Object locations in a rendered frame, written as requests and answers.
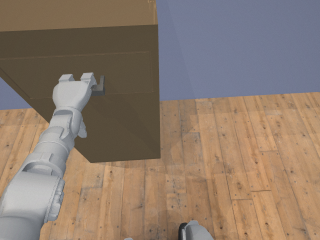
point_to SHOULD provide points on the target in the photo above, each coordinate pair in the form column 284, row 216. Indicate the left robot upper arm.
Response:
column 33, row 199

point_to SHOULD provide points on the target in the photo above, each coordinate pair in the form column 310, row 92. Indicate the right robot shin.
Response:
column 192, row 222

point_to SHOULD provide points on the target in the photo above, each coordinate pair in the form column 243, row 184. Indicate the cabinet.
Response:
column 119, row 126

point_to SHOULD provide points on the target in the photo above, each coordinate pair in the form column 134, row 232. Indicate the robot left hand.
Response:
column 74, row 94

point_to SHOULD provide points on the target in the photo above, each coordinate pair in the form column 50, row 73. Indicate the left robot forearm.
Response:
column 53, row 148

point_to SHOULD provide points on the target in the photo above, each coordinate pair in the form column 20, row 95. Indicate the right robot foot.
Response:
column 180, row 230

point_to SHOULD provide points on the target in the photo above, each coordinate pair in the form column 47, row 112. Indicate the handle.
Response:
column 99, row 89

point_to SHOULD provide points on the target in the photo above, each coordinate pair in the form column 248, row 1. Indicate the drawer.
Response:
column 124, row 72

